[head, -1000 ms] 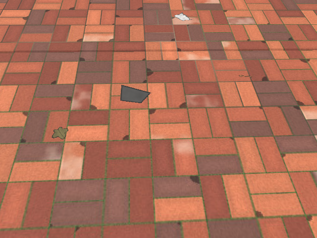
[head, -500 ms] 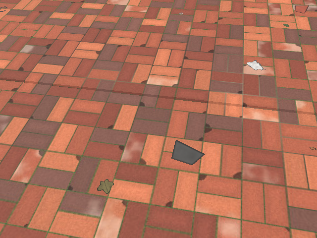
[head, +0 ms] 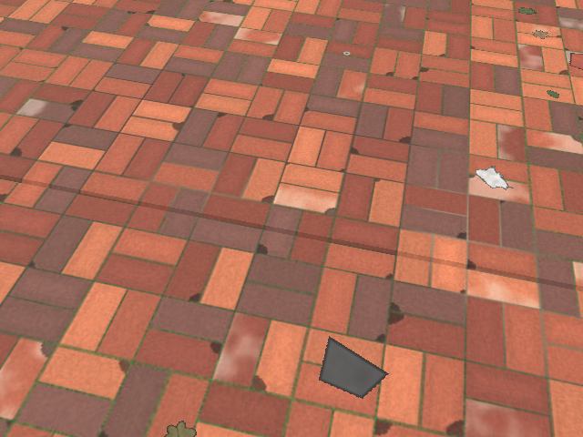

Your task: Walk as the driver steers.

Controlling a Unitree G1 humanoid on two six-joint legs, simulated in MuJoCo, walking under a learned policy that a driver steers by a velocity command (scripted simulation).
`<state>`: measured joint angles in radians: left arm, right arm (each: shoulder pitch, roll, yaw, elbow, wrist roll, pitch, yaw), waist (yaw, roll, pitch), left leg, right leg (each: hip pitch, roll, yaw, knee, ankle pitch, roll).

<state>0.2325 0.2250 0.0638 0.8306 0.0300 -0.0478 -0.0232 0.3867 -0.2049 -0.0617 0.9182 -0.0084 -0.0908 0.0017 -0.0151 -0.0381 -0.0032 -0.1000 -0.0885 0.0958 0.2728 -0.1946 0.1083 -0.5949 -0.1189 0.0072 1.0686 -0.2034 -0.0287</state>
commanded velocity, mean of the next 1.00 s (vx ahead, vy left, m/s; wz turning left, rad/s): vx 0.50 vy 0.00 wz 0.01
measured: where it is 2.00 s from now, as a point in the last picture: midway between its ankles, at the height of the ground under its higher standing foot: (306, 279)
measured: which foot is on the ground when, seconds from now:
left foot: down 0.00-0.30, up 0.32-0.86, down 0.88-1.00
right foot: up 0.00-0.28, down 0.30-0.90, up 0.92-1.00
